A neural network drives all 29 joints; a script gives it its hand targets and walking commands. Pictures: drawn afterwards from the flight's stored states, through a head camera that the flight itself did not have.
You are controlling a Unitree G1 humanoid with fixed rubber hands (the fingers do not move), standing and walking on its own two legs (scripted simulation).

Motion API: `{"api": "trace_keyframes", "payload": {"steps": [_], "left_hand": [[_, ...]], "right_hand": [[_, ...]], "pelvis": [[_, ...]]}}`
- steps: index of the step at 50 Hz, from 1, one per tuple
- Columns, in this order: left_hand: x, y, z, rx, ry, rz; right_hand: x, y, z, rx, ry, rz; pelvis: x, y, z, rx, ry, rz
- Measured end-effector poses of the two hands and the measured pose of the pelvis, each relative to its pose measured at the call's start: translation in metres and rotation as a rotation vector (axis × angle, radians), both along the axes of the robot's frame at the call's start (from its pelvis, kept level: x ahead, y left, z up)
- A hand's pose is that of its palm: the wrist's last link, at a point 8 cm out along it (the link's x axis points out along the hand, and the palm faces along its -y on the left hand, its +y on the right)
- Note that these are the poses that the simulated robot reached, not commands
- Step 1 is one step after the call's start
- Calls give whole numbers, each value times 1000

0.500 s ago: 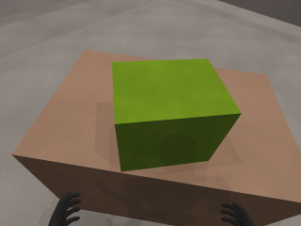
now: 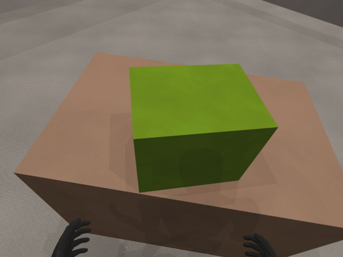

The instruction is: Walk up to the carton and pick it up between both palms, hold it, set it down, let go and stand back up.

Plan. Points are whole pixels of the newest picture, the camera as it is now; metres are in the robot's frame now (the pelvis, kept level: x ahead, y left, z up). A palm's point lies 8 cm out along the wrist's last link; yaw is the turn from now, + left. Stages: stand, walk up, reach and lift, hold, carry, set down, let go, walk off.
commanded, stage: set down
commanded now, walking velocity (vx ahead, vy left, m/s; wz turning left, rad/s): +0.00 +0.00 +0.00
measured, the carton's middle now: (188, 128) +0.45 -0.01 +0.02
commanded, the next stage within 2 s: let go in 0.34 s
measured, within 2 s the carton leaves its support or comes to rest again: neither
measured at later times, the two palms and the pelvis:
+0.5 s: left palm (58, 256) +0.13 +0.25 -0.07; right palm out of the picture +0.16 -0.21 -0.09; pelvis +0.01 +0.00 +0.00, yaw +0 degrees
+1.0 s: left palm out of the picture +0.08 +0.29 -0.09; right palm out of the picture +0.13 -0.26 -0.10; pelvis +0.00 +0.00 +0.00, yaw +0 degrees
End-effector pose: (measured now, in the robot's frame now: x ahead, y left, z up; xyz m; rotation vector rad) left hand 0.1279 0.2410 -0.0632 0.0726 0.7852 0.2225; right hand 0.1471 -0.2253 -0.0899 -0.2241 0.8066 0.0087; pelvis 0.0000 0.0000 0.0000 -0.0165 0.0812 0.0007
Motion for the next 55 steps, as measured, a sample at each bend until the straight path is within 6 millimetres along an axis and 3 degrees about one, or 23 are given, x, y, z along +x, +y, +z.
{"api": "trace_keyframes", "payload": {"steps": [14,26,42,49,55], "left_hand": [[5,10,-4,10,36,-27],[5,10,-3,13,37,-31],[2,13,-7,29,25,-33],[-41,44,-28,121,166,-13],[-82,58,-43,139,302,20]], "right_hand": [[3,16,-5,8,2,-13],[10,18,-3,16,-34,-19],[3,11,-7,-27,15,4],[-16,-27,-14,-121,169,-22],[-27,-53,-8,-178,197,-37]], "pelvis": [[6,3,0,-4,-5,1],[7,3,0,-4,-25,1],[4,2,0,-2,-48,2],[0,-3,-2,6,-73,2],[-5,-5,-3,8,-82,1]]}}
